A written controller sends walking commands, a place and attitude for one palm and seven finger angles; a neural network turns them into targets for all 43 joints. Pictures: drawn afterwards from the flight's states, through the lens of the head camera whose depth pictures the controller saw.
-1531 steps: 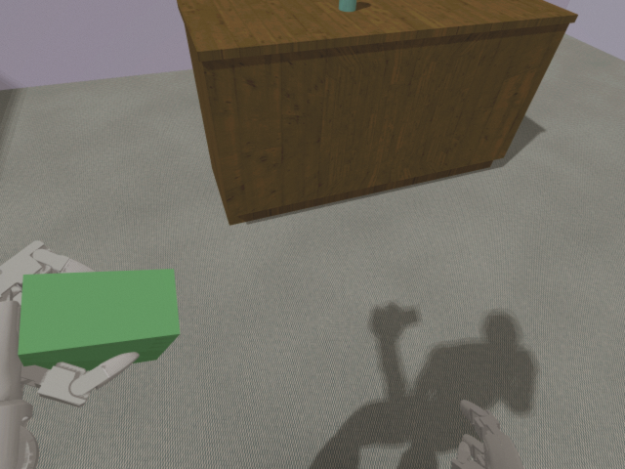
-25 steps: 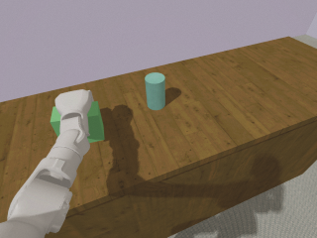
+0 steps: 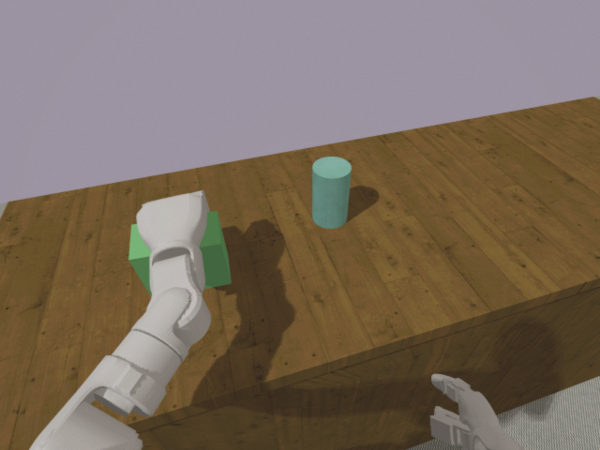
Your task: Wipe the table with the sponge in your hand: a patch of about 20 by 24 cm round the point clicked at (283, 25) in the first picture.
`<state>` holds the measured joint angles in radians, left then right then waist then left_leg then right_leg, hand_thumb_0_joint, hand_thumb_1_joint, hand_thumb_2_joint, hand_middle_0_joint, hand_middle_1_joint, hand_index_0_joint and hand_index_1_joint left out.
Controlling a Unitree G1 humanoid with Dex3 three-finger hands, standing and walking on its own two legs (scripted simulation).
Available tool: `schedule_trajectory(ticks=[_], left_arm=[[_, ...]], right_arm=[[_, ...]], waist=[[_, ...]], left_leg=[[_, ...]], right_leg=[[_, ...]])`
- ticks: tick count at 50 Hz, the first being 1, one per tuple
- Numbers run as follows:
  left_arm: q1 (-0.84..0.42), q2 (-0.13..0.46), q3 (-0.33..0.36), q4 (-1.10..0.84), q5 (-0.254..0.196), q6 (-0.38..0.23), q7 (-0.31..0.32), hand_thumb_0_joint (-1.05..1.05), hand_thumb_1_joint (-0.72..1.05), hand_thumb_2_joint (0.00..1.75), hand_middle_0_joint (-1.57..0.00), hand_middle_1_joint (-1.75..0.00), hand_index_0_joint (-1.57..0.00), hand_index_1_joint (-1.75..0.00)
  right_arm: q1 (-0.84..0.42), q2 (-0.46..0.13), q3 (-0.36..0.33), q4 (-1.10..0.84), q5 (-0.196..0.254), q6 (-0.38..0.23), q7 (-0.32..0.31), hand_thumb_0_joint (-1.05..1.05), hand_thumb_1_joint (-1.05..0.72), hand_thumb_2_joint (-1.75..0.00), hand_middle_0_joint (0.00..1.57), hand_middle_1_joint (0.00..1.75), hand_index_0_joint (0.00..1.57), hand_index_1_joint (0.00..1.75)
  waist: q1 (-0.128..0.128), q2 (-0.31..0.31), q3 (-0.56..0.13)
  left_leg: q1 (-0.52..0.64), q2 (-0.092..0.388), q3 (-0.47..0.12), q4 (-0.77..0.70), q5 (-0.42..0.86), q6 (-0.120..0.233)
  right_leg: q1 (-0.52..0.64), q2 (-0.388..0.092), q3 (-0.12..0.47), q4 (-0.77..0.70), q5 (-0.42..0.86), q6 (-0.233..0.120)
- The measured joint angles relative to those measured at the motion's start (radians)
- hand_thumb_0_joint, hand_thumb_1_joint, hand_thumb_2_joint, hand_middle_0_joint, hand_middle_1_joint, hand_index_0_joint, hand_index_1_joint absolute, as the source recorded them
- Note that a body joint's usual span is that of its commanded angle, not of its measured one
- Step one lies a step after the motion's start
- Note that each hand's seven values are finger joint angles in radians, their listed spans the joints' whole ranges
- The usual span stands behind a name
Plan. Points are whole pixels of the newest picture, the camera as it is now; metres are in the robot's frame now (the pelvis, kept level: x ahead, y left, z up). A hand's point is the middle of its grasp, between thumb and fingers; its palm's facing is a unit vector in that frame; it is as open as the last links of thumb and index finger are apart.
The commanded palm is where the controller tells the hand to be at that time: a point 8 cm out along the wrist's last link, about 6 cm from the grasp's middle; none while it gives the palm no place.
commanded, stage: wipe back along the third lane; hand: left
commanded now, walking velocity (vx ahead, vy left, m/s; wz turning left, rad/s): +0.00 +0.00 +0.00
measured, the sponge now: (187, 264) +0.36 +0.22 +0.06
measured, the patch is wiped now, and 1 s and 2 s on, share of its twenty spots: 0.85 0.95 0.95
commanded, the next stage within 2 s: slide back across to the middle lane in 0.78 s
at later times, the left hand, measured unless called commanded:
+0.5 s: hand (197, 275) +0.30 +0.18 +0.11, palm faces +0.16 -0.10 -0.98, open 9.9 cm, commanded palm +0.25 +0.15 +0.13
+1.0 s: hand (203, 294) +0.28 +0.16 +0.11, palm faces +0.15 -0.13 -0.98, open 9.9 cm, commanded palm +0.22 +0.16 +0.14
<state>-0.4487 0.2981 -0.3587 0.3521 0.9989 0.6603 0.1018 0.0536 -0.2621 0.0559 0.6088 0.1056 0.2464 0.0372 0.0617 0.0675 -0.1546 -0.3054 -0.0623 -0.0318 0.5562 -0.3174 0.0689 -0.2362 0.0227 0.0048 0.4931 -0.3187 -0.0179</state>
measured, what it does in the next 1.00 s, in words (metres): shifts its weight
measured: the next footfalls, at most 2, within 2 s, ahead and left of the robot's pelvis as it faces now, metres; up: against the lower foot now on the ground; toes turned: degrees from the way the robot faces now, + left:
none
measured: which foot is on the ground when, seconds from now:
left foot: down 0.00-1.00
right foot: down 0.00-1.00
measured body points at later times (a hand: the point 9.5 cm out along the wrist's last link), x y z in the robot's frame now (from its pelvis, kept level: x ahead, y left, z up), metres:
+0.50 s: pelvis -0.01 -0.02 +0.00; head -0.04 -0.06 +0.45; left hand +0.29 +0.18 +0.16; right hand +0.22 -0.22 -0.08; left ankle -0.02 +0.07 -0.73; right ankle -0.05 -0.13 -0.73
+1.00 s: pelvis -0.02 -0.06 +0.00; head -0.06 -0.10 +0.44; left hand +0.26 +0.16 +0.16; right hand +0.21 -0.28 -0.07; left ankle -0.02 +0.07 -0.73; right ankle -0.05 -0.13 -0.73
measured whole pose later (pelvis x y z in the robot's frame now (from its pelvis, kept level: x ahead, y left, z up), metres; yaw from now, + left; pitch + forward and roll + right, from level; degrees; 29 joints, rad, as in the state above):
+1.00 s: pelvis -0.02 -0.06 +0.00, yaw -2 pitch +0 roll +1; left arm -0.05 0.37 -0.24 -0.08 0.94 0.63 0.07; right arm 0.03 -0.29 0.07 0.59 0.10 0.20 0.02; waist 0.06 0.10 -0.11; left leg -0.22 0.00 -0.01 0.54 -0.31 0.00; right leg -0.20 0.08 0.02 0.54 -0.33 -0.08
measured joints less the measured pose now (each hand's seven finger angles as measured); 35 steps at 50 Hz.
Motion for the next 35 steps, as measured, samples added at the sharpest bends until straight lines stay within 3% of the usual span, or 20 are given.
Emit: schedule_trajectory(ticks=[16, 35], left_arm=[[0.203, 0.007, 0.013, -0.286, -0.003, 0.023, -0.019, 0.02, -0.43, 1.04, -0.63, -1.45, -0.68, -1.45], [0.295, 0.032, 0.05, -0.346, -0.019, 0.021, -0.017, 0.02, -0.43, 1.04, -0.63, -1.45, -0.68, -1.44]], right_arm=[[-0.011, 0.002, 0.016, -0.007, 0.003, 0.006, 0.035, 0.01, -0.91, -0.9, 0.2, 0.3, 0.19, 0.3], [-0.031, -0.014, 0.016, -0.024, 0.008, -0.011, 0.006, 0.01, -0.91, -0.9, 0.2, 0.3, 0.19, 0.3]], waist=[[0.014, 0.027, 0.013], [0.004, 0.027, 0.029]], left_leg=[[0.02, 0.01, 0.015, 0.022, -0.016, -0.011], [0.049, 0.042, 0.012, 0.004, 0.007, -0.054]], right_leg=[[0.01, 0.006, 0.005, 0.034, -0.024, 0.003], [0.018, 0.037, 0.002, 0.051, -0.015, -0.036]])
